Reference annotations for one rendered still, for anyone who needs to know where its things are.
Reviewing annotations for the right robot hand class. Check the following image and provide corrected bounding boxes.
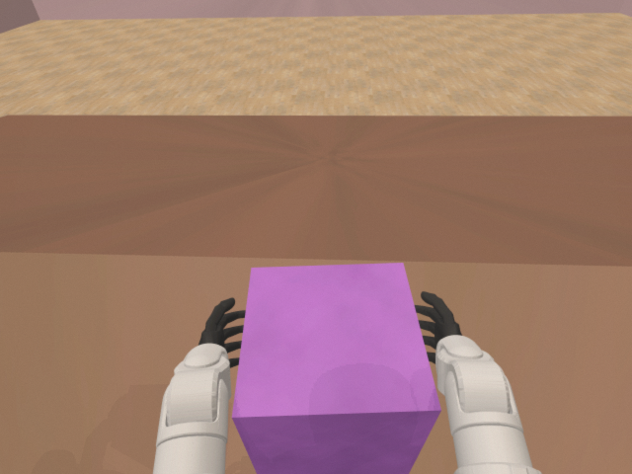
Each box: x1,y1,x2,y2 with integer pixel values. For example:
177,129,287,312
415,291,462,364

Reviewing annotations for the robot right forearm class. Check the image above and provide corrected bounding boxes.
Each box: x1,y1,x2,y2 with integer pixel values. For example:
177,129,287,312
435,335,542,474

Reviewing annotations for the carton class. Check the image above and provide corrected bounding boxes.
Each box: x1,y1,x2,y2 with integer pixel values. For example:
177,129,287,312
232,263,441,474

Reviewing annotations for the left robot hand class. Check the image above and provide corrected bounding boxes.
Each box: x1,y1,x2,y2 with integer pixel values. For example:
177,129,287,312
198,297,246,368

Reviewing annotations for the robot left forearm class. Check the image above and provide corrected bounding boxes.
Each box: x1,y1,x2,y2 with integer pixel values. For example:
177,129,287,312
153,344,231,474

